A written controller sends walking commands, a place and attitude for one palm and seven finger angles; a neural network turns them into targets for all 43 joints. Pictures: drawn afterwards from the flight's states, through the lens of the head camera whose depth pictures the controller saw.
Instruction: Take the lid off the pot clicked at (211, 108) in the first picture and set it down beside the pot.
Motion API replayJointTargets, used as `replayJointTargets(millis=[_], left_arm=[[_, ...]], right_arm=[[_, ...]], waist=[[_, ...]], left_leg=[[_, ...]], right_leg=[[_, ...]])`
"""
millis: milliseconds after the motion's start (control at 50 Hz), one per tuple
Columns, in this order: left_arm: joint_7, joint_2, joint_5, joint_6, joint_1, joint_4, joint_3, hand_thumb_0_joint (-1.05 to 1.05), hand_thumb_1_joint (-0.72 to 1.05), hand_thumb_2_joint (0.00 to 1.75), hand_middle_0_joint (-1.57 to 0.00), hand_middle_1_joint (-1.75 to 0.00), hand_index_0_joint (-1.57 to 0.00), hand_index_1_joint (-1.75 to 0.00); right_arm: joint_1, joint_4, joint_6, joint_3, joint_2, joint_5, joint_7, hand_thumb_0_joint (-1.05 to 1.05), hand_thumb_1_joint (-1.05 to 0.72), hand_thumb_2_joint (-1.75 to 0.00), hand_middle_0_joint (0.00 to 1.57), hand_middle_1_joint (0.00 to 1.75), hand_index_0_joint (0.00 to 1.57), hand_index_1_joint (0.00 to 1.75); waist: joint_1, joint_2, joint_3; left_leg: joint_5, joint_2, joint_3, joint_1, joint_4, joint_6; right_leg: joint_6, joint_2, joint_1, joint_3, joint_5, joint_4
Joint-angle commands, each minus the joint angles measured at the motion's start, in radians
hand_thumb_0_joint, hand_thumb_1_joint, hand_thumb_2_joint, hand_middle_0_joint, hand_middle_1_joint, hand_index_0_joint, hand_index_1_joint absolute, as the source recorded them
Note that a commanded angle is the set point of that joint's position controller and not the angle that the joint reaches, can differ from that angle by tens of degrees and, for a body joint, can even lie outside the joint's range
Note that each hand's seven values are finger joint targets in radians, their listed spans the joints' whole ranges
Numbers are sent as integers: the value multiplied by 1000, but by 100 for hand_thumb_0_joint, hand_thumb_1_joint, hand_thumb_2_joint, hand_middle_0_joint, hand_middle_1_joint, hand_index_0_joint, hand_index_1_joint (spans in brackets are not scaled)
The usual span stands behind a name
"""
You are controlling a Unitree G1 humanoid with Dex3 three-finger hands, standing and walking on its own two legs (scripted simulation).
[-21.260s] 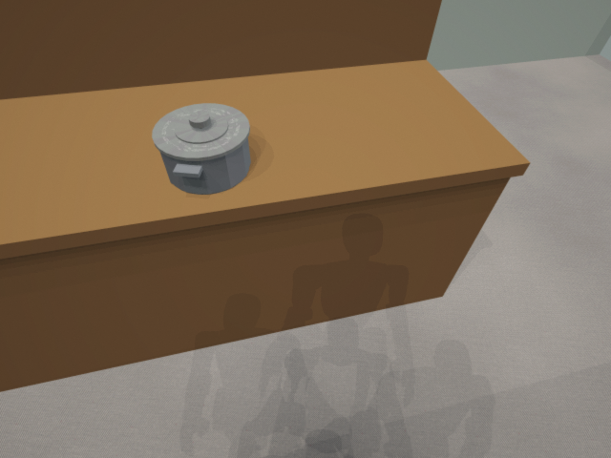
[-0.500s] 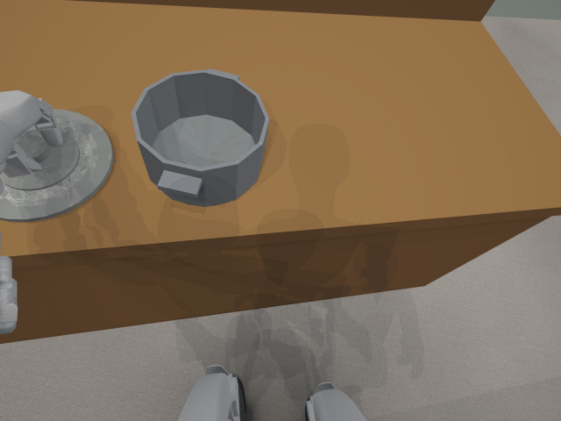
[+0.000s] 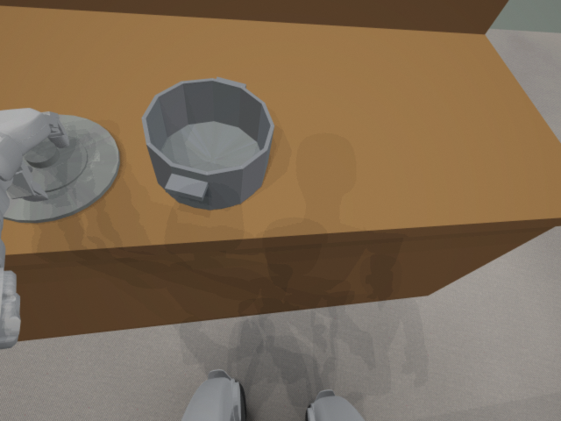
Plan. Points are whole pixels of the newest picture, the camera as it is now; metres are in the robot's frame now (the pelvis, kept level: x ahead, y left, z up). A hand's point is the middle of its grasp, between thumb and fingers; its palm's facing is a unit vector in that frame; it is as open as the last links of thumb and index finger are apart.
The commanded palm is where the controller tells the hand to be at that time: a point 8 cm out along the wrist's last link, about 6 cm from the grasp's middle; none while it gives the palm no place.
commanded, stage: open the fingers wide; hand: left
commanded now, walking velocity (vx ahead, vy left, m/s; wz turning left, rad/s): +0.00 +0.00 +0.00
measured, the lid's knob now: (41, 153) +0.50 +0.35 +0.00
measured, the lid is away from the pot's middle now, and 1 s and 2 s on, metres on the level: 0.25 0.25 0.25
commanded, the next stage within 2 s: raise the empty hand in 0.16 s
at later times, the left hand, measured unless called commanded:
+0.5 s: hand (24, 160) +0.46 +0.34 +0.04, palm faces -0.41 -0.13 -0.90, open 11.1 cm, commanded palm +0.50 +0.32 +0.11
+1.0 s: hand (8, 130) +0.46 +0.33 +0.10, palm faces -0.39 -0.11 -0.91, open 11.1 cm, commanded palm +0.49 +0.32 +0.16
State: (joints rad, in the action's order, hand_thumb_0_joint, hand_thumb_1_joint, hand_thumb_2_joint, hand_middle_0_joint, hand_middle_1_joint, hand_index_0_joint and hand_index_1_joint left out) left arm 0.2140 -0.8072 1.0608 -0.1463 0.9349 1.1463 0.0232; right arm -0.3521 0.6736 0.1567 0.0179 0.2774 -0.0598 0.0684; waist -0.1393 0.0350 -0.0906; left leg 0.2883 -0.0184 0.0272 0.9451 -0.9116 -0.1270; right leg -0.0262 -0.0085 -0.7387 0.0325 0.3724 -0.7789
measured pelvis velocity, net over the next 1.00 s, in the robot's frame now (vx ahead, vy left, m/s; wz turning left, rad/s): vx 0.01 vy -0.01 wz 0.02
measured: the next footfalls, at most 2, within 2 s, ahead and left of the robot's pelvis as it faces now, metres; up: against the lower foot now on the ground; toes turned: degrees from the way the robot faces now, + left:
none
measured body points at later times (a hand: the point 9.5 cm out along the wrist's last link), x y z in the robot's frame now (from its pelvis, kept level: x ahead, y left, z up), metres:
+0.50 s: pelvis +0.00 +0.00 +0.00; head +0.11 +0.04 +0.44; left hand +0.47 +0.34 +0.10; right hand +0.01 -0.29 -0.09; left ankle +0.08 +0.03 -0.68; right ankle +0.01 -0.21 -0.68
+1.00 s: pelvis +0.01 -0.01 +0.02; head +0.10 +0.02 +0.46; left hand +0.48 +0.33 +0.15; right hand +0.04 -0.30 -0.09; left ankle +0.08 +0.03 -0.68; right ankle +0.01 -0.21 -0.68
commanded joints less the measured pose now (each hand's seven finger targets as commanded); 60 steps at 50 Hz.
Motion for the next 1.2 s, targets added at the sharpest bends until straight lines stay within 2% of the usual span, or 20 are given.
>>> replayJointTargets(millis=[0,40,80,200,240,260,320,340,380,420,500,540,580,720,780,880,920,1000,1120,1180], left_arm=[[-40,-314,-9,18,431,-158,42,0,-5,73,-38,-80,-38,-80],[-38,-312,-4,11,445,-189,41,0,-5,73,-38,-80,-38,-80],[-38,-314,-7,14,438,-169,44,0,-5,72,-38,-80,-38,-80],[-24,-316,-15,12,448,-160,38,0,-5,72,-38,-81,-38,-81],[-21,-360,-8,-5,454,-212,77,0,-4,71,-38,-81,-38,-81],[-21,-343,-8,-4,454,-220,66,0,-4,71,-38,-81,-38,-81],[-17,-272,-26,2,474,-219,19,0,-4,71,-38,-81,-38,-81],[-20,-327,-27,1,480,-236,58,0,-4,71,-38,-81,-38,-81],[-22,-340,-25,7,481,-245,64,0,-4,71,-38,-81,-38,-81],[-18,-298,-27,13,481,-244,32,0,-4,71,-38,-81,-38,-81],[-8,-291,-32,36,472,-179,13,0,-4,71,-38,-81,-38,-81],[5,-270,-35,27,511,-239,1,0,-4,71,-38,-81,-38,-81],[11,-333,-36,22,483,-239,53,0,-4,71,-38,-81,-38,-81],[33,-258,-49,18,480,-236,1,0,-4,71,-38,-81,-38,-81],[34,-284,-50,19,482,-227,18,0,-4,71,-38,-81,-38,-81],[39,-304,-54,21,474,-216,29,0,-4,71,-38,-81,-38,-81],[48,-278,-60,16,514,-278,8,0,-4,71,-38,-81,-38,-81],[56,-310,-66,26,485,-216,23,0,-4,71,-38,-81,-38,-81],[94,-335,-68,6,496,-261,33,0,-4,71,-38,-81,-38,-81],[109,-350,-70,-1,489,-257,47,0,-4,71,-38,-81,-38,-81]], right_arm=[[-132,-43,-22,-72,237,-4,20,0,-90,-90,20,30,20,30],[-137,-42,-26,-72,234,1,21,0,-90,-90,20,30,20,30],[-135,-43,-29,-72,236,-2,25,0,-90,-90,20,30,20,30],[-140,-45,-35,-68,238,-5,30,0,-90,-90,20,30,20,30],[-149,-42,-35,-72,237,2,34,0,-90,-90,20,30,20,30],[-145,-43,-31,-74,234,2,33,0,-90,-90,20,30,20,30],[-141,-31,-35,-77,232,-2,32,0,-90,-90,20,30,20,30],[-148,-27,-32,-77,238,-1,34,0,-90,-90,20,30,20,30],[-147,-32,-35,-76,234,-3,35,0,-90,-90,20,30,20,30],[-141,-29,-41,-74,229,-5,32,0,-90,-90,20,30,20,30],[-137,-29,-41,-70,235,-13,32,0,-90,-90,20,30,20,30],[-142,-25,-46,-75,232,-8,31,0,-90,-90,20,30,20,30],[-142,-29,-49,-75,232,-10,34,0,-90,-90,20,30,20,30],[-124,-33,-51,-77,229,-14,27,0,-90,-90,20,30,20,30],[-128,-33,-47,-79,232,-15,29,0,-90,-90,20,30,20,30],[-121,-37,-55,-76,230,-20,32,0,-90,-90,20,30,20,30],[-110,-42,-64,-77,227,-19,30,0,-90,-90,20,30,20,30],[-109,-39,-63,-74,230,-25,33,0,-90,-90,20,30,20,30],[-100,-49,-76,-72,226,-28,38,0,-90,-90,20,30,20,30],[-103,-45,-72,-74,225,-27,40,0,-90,-90,20,30,20,30]], waist=[[-4,171,-376],[2,221,-414],[-3,179,-405],[-8,165,-398],[6,205,-476],[5,227,-478],[-11,213,-431],[-3,208,-453],[1,211,-470],[2,237,-452],[-9,173,-382],[0,231,-422],[8,191,-440],[12,190,-380],[8,148,-380],[16,148,-363],[23,188,-388],[15,104,-344],[30,159,-368],[31,144,-369]], left_leg=[[29,-33,-205,-703,186,78],[-15,-35,-209,-747,180,85],[-1,-37,-209,-731,175,80],[12,-31,-196,-699,168,73],[-85,-35,-198,-757,154,79],[-97,-35,-202,-773,156,85],[-66,-46,-219,-794,174,85],[-65,-47,-221,-799,178,84],[-68,-39,-210,-795,183,83],[-98,-39,-205,-811,188,86],[-5,-31,-190,-750,208,73],[-53,-39,-214,-828,216,86],[-69,-33,-195,-816,215,76],[-97,-38,-198,-835,247,82],[-65,-32,-197,-827,257,77],[-55,-24,-178,-820,274,72],[-111,-30,-180,-863,278,76],[-73,-18,-147,-806,286,60],[-166,-16,-129,-855,290,60],[-201,-9,-124,-863,289,57]], right_leg=[[-25,-77,-270,-98,29,92],[-29,-78,-277,-99,16,80],[-26,-77,-277,-100,16,82],[-25,-77,-266,-101,18,80],[-28,-78,-249,-100,-15,73],[-29,-79,-258,-101,-15,76],[-25,-77,-293,-104,-7,83],[-24,-77,-272,-101,-8,88],[-25,-79,-239,-100,-16,98],[-28,-76,-239,-101,-25,104],[-24,-76,-213,-98,-1,128],[-27,-77,-226,-96,-17,124],[-24,-75,-173,-95,-33,142],[-27,-71,-165,-93,-41,163],[-23,-72,-140,-91,-40,176],[-24,-70,-96,-87,-43,197],[-27,-64,-89,-85,-69,200],[-20,-65,-30,-87,-65,232],[-25,-61,12,-86,-115,250],[-23,-66,32,-94,-134,262]])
